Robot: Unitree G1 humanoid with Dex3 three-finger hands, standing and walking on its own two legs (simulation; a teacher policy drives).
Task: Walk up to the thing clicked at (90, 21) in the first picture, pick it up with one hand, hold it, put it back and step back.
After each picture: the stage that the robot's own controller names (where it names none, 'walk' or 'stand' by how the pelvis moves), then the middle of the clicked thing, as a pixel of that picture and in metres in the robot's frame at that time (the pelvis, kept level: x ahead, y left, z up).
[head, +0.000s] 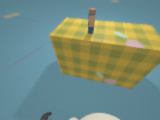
stand; (91, 22) +0.96 +0.05 +0.14
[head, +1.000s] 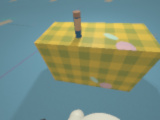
walk; (77, 25) +0.84 +0.20 +0.15
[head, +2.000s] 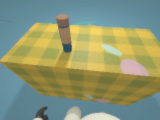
stand; (65, 36) +0.53 +0.22 +0.18
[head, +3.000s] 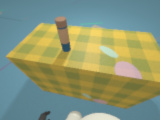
stand; (64, 36) +0.56 +0.25 +0.15
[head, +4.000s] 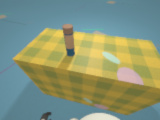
stand; (69, 42) +0.56 +0.21 +0.13
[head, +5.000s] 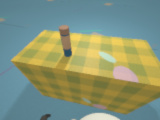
stand; (66, 42) +0.57 +0.23 +0.13
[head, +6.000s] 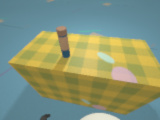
stand; (64, 43) +0.55 +0.25 +0.13
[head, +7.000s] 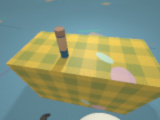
rise first; (62, 44) +0.55 +0.26 +0.13
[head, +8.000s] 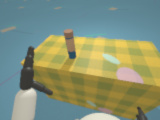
rise first; (70, 45) +0.56 +0.24 +0.14
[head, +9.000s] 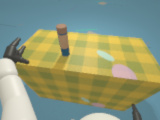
go down; (63, 42) +0.57 +0.23 +0.14
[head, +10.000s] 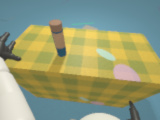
go down; (59, 40) +0.53 +0.23 +0.15
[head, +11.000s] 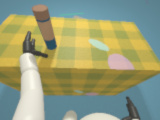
close in; (47, 31) +0.54 +0.25 +0.18
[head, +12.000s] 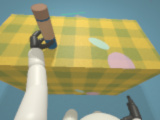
close; (47, 30) +0.54 +0.25 +0.19
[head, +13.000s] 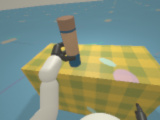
lift; (71, 45) +0.32 +0.13 +0.33
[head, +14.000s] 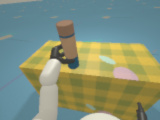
hold; (69, 48) +0.32 +0.14 +0.30
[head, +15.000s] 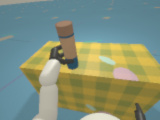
hold; (69, 48) +0.33 +0.14 +0.30
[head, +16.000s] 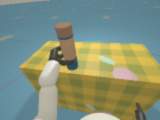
hold; (68, 49) +0.32 +0.14 +0.30
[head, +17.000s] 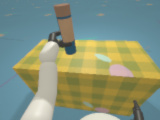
crouch; (67, 32) +0.41 +0.15 +0.35
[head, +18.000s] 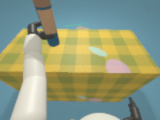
lower; (48, 24) +0.50 +0.22 +0.30
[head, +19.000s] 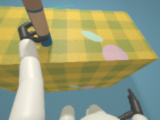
lower; (40, 24) +0.55 +0.23 +0.20
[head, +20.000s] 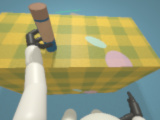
lower; (46, 32) +0.52 +0.22 +0.19
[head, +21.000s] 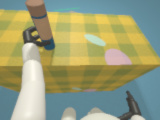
lower; (44, 29) +0.53 +0.23 +0.19
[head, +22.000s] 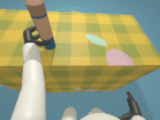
lower; (44, 29) +0.53 +0.23 +0.19
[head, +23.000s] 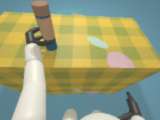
open; (47, 30) +0.53 +0.23 +0.19
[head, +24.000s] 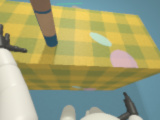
rise; (47, 25) +0.52 +0.22 +0.19
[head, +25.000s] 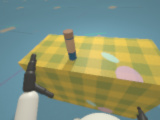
sink last; (70, 46) +0.53 +0.23 +0.15
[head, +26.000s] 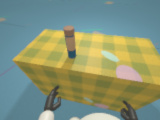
stand; (70, 44) +0.54 +0.21 +0.14
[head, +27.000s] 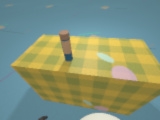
stand; (66, 47) +0.54 +0.22 +0.14
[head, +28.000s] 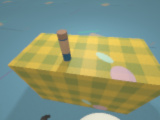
stand; (65, 47) +0.52 +0.23 +0.13
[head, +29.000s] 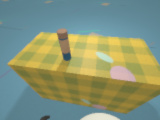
stand; (65, 46) +0.53 +0.23 +0.13
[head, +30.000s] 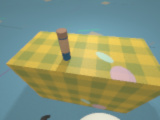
stand; (64, 46) +0.52 +0.23 +0.13
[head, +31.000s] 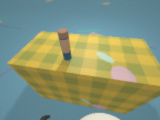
stand; (65, 46) +0.53 +0.23 +0.13
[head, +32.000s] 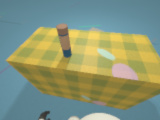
walk; (65, 42) +0.53 +0.23 +0.14
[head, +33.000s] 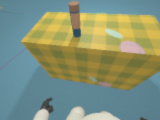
walk; (75, 21) +0.70 +0.18 +0.16
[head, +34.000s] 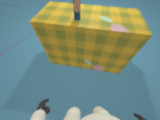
walk; (77, 6) +0.98 +0.22 +0.16
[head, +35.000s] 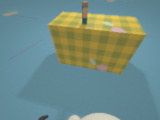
stand; (84, 13) +1.18 +0.18 +0.15
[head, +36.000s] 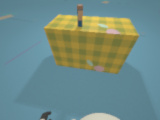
stand; (80, 16) +1.17 +0.20 +0.13
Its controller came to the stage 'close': yes
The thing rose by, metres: 0.20
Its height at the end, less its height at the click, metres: +0.00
